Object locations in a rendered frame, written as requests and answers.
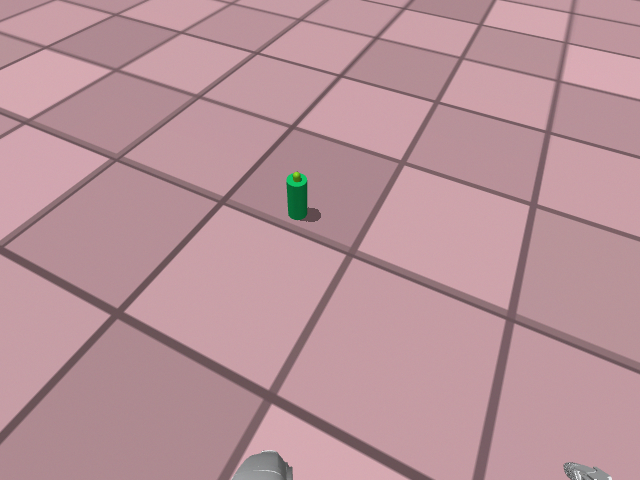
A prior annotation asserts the right robot hand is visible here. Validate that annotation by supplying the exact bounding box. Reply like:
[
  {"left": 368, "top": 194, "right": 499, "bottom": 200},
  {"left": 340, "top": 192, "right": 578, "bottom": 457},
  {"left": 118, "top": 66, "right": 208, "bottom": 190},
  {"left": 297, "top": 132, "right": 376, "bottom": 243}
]
[{"left": 563, "top": 462, "right": 612, "bottom": 480}]

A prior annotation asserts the bottle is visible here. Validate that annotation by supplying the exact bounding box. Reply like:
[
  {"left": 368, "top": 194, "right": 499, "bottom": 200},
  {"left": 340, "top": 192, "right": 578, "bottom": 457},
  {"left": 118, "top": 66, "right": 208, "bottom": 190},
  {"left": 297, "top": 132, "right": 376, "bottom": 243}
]
[{"left": 286, "top": 172, "right": 307, "bottom": 220}]

